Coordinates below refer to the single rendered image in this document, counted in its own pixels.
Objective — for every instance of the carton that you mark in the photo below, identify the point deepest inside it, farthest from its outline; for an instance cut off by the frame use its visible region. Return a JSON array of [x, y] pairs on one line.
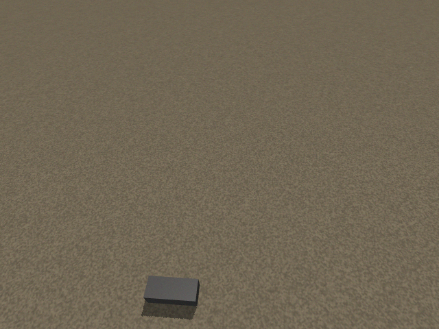
[[169, 290]]

